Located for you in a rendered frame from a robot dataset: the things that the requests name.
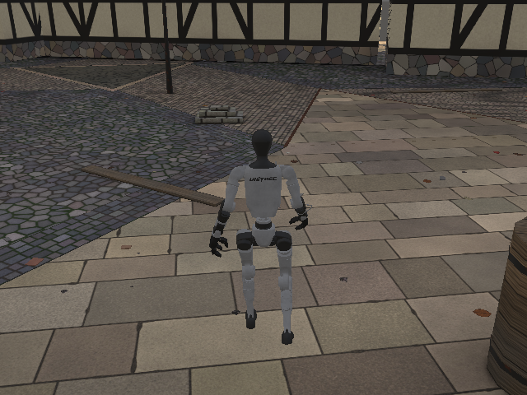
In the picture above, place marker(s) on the left robot forearm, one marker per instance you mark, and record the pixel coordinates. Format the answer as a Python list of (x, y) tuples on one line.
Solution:
[(221, 221)]

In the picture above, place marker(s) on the robot left hand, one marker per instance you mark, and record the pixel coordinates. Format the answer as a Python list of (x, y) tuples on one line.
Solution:
[(214, 244)]

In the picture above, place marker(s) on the left robot upper arm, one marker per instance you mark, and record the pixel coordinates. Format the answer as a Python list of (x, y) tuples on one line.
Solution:
[(232, 187)]

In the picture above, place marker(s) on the right robot forearm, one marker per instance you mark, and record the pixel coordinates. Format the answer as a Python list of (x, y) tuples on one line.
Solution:
[(301, 212)]

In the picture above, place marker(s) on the robot right hand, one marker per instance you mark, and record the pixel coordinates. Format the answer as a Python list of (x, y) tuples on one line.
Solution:
[(302, 225)]

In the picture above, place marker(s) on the right robot upper arm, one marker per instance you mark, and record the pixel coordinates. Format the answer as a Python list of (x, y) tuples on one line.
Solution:
[(292, 185)]

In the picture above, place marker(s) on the robot left foot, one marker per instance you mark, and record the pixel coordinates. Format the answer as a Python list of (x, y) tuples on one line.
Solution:
[(250, 322)]

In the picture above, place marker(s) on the robot left thigh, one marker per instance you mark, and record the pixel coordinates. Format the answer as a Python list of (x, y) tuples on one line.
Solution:
[(244, 241)]

